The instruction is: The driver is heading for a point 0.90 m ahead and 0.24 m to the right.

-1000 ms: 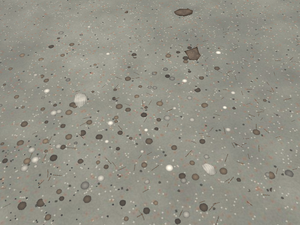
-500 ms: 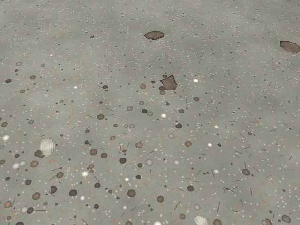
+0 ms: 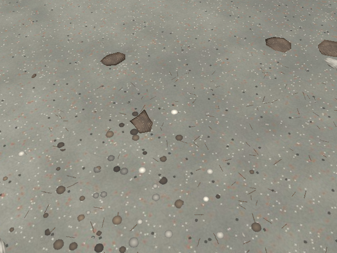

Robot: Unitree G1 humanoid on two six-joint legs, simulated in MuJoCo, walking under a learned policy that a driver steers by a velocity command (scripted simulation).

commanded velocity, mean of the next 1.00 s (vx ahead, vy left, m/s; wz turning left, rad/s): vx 0.50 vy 0.00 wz -0.57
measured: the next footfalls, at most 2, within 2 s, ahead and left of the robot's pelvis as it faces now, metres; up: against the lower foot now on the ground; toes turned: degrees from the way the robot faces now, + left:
left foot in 0.22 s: +0.31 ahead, +0.15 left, +0.00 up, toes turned -12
right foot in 0.74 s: +0.50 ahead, -0.19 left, +0.00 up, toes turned -29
